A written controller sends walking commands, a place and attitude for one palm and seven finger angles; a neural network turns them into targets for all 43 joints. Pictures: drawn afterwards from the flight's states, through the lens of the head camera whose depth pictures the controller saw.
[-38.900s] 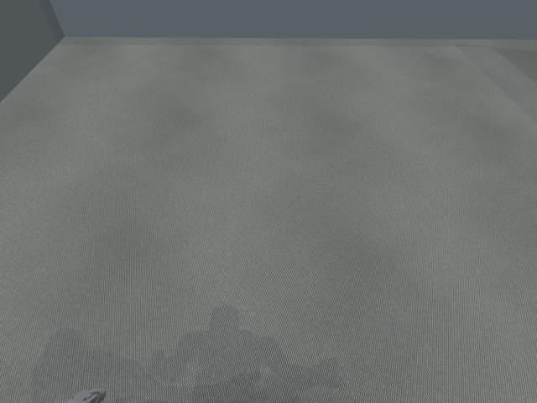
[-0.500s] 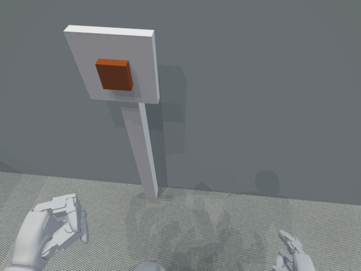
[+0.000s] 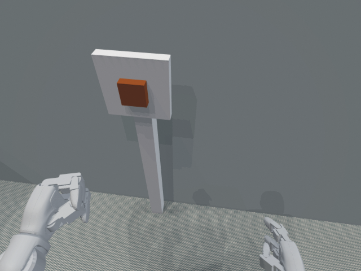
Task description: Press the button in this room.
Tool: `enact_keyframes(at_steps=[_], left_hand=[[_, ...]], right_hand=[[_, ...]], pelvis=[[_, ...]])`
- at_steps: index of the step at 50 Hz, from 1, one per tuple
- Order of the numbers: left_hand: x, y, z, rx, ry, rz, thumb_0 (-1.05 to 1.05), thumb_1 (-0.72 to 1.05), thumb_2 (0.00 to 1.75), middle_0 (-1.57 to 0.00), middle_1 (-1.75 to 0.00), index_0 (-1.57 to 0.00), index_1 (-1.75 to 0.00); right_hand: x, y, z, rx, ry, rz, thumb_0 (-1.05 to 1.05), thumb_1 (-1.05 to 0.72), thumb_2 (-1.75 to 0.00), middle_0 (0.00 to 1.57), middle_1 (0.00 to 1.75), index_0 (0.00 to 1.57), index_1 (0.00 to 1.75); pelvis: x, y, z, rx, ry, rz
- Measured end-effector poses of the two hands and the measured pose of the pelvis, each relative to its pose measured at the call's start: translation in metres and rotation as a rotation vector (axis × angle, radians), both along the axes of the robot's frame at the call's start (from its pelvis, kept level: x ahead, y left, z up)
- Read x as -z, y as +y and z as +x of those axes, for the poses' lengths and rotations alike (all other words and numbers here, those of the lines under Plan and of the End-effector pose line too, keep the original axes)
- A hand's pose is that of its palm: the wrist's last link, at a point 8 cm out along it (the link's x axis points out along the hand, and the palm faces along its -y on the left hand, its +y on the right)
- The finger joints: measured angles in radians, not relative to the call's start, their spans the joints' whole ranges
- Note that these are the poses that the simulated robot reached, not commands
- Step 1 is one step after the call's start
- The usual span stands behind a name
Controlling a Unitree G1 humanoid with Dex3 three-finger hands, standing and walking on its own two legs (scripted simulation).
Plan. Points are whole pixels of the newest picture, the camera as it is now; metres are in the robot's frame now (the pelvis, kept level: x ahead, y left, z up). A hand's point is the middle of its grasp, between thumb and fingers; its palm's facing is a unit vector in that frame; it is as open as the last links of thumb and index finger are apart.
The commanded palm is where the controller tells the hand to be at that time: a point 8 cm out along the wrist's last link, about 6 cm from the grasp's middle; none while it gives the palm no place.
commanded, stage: raise the hand and make a fist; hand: left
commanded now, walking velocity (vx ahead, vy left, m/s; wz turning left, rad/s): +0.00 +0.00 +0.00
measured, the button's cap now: (133, 92) +0.53 +0.17 +0.12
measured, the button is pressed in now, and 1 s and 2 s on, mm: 0 0 0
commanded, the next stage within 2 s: aim a knuckle at the button in 0.54 s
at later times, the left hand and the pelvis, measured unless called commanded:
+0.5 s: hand (83, 198) +0.22 +0.20 +0.12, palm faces -0.02 -1.00 -0.05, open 3.1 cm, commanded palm +0.20 +0.25 +0.12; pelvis -0.01 -0.01 +0.01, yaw +0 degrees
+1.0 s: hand (103, 171) +0.28 +0.18 +0.12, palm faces -0.05 -1.00 -0.04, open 3.1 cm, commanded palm +0.26 +0.24 +0.11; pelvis -0.01 -0.02 +0.01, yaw +0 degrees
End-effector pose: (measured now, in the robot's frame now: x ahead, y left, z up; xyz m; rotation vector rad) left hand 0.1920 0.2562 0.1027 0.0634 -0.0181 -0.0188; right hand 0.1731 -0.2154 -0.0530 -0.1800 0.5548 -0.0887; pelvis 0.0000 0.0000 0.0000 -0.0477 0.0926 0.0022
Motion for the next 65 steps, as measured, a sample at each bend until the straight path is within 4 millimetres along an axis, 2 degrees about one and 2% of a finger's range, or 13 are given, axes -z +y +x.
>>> enact_keyframes(at_steps=[12,21,36,40,53,60,65], left_hand=[[-0.021,0.006,0.017,0.017,-0.021,-0.001,0.02,0.9,0.9,-1.3,-1.5,-1.3,-1.5],[-0.014,-0.003,0.011,0.01,0.012,-0.017,0.02,0.9,0.9,-1.3,-1.5,-1.3,-1.5],[-0.018,-0.01,0.006,0.007,-0.002,-0.005,0.02,0.9,0.9,-1.3,-1.5,-1.3,-1.5],[-0.016,-0.012,0.018,0.005,-0.009,-0.013,0.02,0.9,0.9,-1.3,-1.5,-1.3,-1.5],[-0.012,-0.02,0.08,0.032,-0.002,-0.037,0.02,0.9,0.9,-1.3,-1.5,-1.3,-1.5],[-0.007,-0.015,0.102,0.019,0.003,-0.046,0.02,0.9,0.9,-1.3,-1.5,-1.3,-1.5],[-0.004,-0.02,0.119,0.031,0.002,-0.055,0.02,0.9,0.9,-1.3,-1.5,-1.3,-1.5]], right_hand=[[-0.005,-0.019,-0.018,0.036,0.022,-0.033,0.02,-0.9,-0.9,0.2,0.3,0.2,0.3],[-0.01,-0.028,-0.02,0.048,0.001,-0.041,0.02,-0.9,-0.9,0.2,0.3,0.2,0.3],[-0.004,-0.028,-0.019,0.027,0.006,-0.016,0.02,-0.9,-0.9,0.2,0.3,0.2,0.3],[0.0,-0.031,-0.021,0.027,0.027,-0.026,0.02,-0.9,-0.9,0.2,0.3,0.2,0.3],[0.006,-0.051,-0.039,0.099,0.104,-0.045,0.02,-0.9,-0.9,0.2,0.3,0.2,0.3],[0.01,-0.058,-0.049,0.131,0.164,-0.059,0.02,-0.9,-0.9,0.2,0.3,0.2,0.3],[0.015,-0.057,-0.054,0.138,0.208,-0.066,0.02,-0.9,-0.9,0.2,0.3,0.2,0.3]], pelvis=[[-0.009,-0.002,-0.002,0.003,-0.035,0.009],[-0.012,-0.006,-0.004,0.008,-0.045,0.015],[-0.012,-0.015,-0.008,-0.001,-0.054,0.019],[-0.011,-0.017,-0.01,-0.006,-0.054,0.02],[-0.013,-0.021,-0.007,0.018,-0.032,0.03],[-0.012,-0.019,-0.003,0.027,-0.016,0.03],[-0.011,-0.015,-0.002,0.024,-0.004,0.027]])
